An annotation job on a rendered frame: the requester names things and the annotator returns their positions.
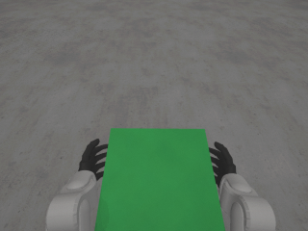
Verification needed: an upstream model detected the left robot hand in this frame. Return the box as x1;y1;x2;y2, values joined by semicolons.
78;139;108;181

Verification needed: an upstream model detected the carton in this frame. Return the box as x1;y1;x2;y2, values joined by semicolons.
94;128;225;231

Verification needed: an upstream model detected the right robot hand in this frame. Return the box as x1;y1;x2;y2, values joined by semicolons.
209;141;237;187

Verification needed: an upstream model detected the left robot forearm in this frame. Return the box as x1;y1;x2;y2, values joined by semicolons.
45;170;99;231

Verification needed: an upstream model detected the right robot forearm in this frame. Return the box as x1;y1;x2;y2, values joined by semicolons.
218;173;276;231

